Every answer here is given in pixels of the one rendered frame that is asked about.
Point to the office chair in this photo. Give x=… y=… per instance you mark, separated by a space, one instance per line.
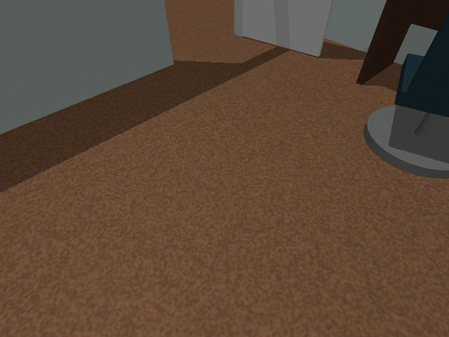
x=413 y=135

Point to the desk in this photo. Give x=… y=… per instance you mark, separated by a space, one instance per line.
x=395 y=20

